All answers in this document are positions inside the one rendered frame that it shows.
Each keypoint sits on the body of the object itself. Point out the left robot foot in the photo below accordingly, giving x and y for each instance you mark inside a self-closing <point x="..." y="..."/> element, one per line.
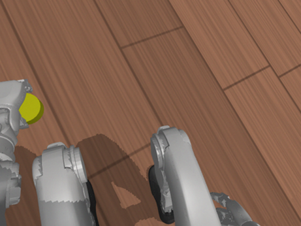
<point x="92" y="203"/>

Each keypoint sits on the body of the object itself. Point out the tin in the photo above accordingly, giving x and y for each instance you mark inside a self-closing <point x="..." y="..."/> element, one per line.
<point x="31" y="109"/>

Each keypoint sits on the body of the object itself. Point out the left robot arm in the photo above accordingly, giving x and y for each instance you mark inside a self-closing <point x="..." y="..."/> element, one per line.
<point x="10" y="179"/>

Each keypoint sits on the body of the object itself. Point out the left robot hand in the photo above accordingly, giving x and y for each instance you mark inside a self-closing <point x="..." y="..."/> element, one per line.
<point x="13" y="93"/>

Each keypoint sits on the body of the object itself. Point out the right robot hand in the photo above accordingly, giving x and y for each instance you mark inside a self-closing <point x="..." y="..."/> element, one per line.
<point x="234" y="214"/>

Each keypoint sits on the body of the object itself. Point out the right robot foot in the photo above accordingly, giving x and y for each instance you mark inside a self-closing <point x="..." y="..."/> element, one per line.
<point x="165" y="217"/>

